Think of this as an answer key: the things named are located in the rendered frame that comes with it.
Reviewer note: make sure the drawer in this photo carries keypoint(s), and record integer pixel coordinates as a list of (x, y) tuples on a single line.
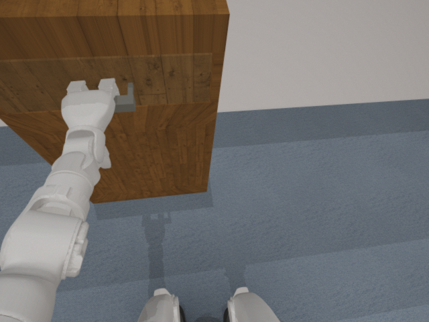
[(40, 84)]

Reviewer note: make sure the robot left thigh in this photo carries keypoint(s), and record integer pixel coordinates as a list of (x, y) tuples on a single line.
[(161, 308)]

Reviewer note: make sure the right robot shin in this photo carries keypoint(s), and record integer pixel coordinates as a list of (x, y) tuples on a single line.
[(240, 290)]

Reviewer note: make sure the left robot forearm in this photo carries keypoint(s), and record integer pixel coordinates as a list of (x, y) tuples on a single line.
[(70, 184)]

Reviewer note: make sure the cabinet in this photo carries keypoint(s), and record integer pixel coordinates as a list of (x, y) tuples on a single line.
[(157, 150)]

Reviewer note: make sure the left robot upper arm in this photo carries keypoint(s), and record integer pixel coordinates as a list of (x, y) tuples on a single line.
[(45, 249)]

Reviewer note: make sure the robot left hand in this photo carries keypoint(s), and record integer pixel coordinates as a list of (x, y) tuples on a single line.
[(95, 108)]

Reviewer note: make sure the handle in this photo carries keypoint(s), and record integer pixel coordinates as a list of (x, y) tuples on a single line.
[(125, 103)]

